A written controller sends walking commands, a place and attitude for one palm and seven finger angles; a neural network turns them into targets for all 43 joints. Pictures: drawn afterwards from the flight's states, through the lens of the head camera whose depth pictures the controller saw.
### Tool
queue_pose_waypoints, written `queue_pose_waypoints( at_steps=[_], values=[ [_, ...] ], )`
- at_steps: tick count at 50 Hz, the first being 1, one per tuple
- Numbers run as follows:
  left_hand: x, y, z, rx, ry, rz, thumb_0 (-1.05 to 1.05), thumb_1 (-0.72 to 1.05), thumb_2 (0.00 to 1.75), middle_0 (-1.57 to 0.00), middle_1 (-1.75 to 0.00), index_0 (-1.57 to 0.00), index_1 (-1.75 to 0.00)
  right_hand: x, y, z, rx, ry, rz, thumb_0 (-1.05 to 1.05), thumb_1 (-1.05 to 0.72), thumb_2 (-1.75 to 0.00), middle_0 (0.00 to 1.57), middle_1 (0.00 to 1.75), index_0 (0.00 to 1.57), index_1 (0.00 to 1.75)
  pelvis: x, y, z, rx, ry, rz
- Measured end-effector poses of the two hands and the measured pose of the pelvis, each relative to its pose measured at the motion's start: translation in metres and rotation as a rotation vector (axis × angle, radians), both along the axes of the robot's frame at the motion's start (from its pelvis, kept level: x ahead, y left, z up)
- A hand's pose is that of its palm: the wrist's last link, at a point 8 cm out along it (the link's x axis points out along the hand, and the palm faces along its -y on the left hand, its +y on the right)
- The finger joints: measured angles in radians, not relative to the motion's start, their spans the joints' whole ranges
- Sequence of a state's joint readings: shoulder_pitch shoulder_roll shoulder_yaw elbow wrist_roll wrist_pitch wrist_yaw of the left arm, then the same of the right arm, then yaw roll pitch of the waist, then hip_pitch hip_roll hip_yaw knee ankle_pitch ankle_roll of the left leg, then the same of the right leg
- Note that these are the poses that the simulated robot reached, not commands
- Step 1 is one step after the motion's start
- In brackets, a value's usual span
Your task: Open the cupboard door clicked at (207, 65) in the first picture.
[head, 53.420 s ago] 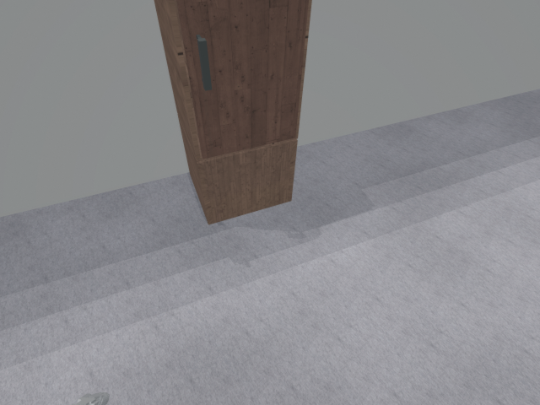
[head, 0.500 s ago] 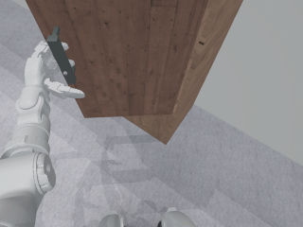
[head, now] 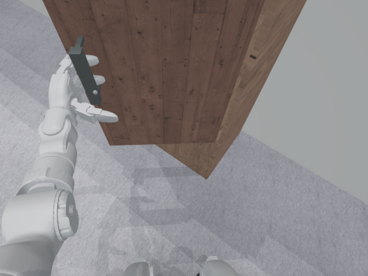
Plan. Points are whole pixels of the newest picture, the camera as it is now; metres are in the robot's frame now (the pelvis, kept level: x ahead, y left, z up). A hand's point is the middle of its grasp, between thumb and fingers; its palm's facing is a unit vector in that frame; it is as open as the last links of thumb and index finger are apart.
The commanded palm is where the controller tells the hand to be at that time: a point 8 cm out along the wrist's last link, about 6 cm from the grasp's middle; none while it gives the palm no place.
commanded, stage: slide the fingers in behind the handle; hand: left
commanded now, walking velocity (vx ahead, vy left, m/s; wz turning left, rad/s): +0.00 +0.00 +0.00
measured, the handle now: (88, 72) +0.55 +0.19 +0.09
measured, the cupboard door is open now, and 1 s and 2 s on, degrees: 40 41 74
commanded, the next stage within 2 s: close the thumb around the handle in 0.18 s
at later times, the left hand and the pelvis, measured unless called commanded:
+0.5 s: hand (96, 94) +0.48 +0.17 +0.09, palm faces +0.04 -1.00 -0.01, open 12.9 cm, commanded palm +0.46 +0.21 +0.09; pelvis +0.00 +0.00 +0.00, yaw +0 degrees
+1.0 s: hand (95, 94) +0.48 +0.17 +0.09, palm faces +0.04 -1.00 -0.01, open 5.9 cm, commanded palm +0.46 +0.21 +0.09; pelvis +0.00 -0.01 +0.00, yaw +0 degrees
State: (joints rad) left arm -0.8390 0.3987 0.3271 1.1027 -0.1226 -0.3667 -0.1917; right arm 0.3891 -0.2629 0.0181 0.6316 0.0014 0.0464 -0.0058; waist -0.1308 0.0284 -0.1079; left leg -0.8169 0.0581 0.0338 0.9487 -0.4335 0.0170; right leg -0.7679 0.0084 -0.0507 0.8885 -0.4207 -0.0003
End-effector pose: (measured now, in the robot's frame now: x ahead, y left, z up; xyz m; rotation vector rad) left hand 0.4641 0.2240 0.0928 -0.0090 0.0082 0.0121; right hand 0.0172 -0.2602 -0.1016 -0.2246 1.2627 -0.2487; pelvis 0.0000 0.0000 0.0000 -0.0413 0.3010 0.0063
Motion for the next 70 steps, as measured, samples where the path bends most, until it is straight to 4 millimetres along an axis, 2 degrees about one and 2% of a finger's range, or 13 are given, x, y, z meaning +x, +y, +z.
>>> queue_pose_waypoints(
  at_steps=[16,21,28,45,62,66,70],
  values=[
    [-0.006,-0.002,0.000,0.013,-0.004,0.017,-0.01,-0.50,0.30,-0.27,-1.20,-0.27,-1.20,0.001,0.002,-0.001,0.015,-0.001,0.002,0.00,-0.91,-0.90,0.20,0.30,0.20,0.30,0.000,-0.002,0.001,0.003,-0.012,0.003],
    [-0.006,-0.003,0.000,0.016,-0.005,0.024,-0.01,-0.43,0.33,-0.28,-1.20,-0.27,-1.21,-0.001,-0.003,-0.002,0.009,0.007,0.002,0.00,-0.91,-0.90,0.20,0.30,0.20,0.30,0.000,-0.003,0.001,0.004,-0.011,0.004],
    [-0.007,-0.003,0.000,0.016,-0.002,0.028,-0.01,-0.16,0.45,-0.29,-1.22,-0.29,-1.24,-0.003,-0.007,-0.002,0.003,0.014,0.003,0.00,-0.91,-0.90,0.20,0.30,0.20,0.30,-0.001,-0.006,0.001,0.006,-0.011,0.007],
    [-0.005,-0.001,0.001,0.019,0.004,0.022,0.01,0.71,0.82,-0.35,-1.29,-0.34,-1.31,-0.001,-0.010,-0.002,0.001,0.010,0.000,0.00,-0.91,-0.90,0.20,0.30,0.20,0.30,0.000,-0.008,0.001,0.006,-0.007,0.006],
    [-0.010,-0.002,0.001,0.018,-0.003,0.008,0.01,0.72,0.80,-0.32,-1.31,-0.32,-1.33,0.009,-0.007,0.000,0.010,-0.022,-0.011,0.00,-0.91,-0.90,0.20,0.30,0.20,0.30,0.004,-0.008,0.003,0.011,-0.014,-0.007],
    [-0.020,-0.003,0.000,0.018,-0.009,-0.007,0.01,0.72,0.79,-0.32,-1.32,-0.31,-1.33,0.014,-0.006,0.003,0.016,-0.044,-0.018,0.00,-0.91,-0.90,0.20,0.30,0.20,0.30,0.007,-0.007,0.006,0.014,-0.024,-0.016],
    [-0.037,-0.006,0.000,0.011,-0.017,-0.018,0.01,0.72,0.78,-0.32,-1.32,-0.31,-1.32,0.026,-0.005,0.007,0.029,-0.086,-0.022,0.00,-0.91,-0.90,0.20,0.30,0.20,0.30,0.011,-0.006,0.010,0.017,-0.041,-0.024]
  ],
)
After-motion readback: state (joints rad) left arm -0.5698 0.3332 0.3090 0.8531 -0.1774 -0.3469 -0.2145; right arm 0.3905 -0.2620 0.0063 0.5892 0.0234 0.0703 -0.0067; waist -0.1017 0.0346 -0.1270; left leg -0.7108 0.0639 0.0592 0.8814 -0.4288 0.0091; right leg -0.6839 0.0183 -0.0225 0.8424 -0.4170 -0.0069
